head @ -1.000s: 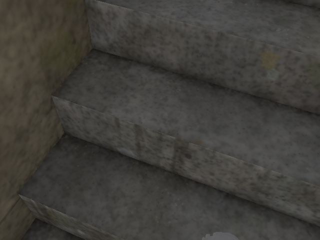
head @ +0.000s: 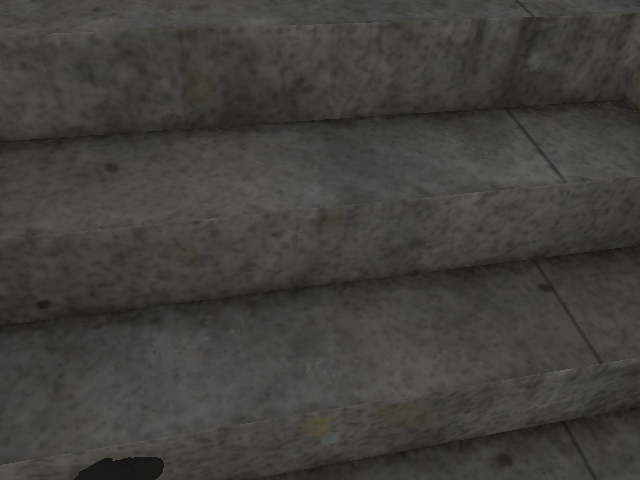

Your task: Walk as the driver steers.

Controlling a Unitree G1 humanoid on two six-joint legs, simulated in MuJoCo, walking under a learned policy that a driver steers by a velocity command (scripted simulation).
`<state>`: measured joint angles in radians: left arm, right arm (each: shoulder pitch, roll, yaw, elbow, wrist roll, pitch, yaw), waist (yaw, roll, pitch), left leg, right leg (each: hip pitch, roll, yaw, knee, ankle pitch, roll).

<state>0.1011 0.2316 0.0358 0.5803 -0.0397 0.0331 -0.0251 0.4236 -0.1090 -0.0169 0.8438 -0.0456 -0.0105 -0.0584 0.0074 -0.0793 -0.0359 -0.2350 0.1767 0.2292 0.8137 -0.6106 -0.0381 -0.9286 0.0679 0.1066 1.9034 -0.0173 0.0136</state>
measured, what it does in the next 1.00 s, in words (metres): climbs: right foot, then left foot 0.19 m higher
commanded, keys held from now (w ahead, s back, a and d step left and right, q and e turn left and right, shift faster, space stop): w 1.00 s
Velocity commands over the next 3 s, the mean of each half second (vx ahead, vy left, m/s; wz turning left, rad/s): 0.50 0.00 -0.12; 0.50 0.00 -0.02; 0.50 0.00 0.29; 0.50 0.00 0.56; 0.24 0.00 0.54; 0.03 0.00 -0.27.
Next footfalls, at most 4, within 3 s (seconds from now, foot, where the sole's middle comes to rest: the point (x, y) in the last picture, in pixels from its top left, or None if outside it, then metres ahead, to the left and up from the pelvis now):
0.20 right None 0.17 -0.14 -0.74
0.64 left None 0.36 0.03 -0.55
1.14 right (477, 323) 0.69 -0.27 -0.36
1.64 left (360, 165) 0.88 -0.05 -0.17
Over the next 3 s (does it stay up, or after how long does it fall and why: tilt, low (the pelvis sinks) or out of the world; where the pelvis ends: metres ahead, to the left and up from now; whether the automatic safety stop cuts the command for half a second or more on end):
stays up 1.13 0.01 0.79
